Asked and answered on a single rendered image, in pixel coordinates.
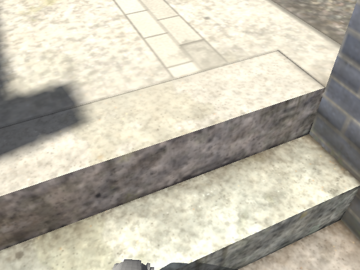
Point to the stairs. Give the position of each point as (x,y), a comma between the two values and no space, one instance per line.
(256,192)

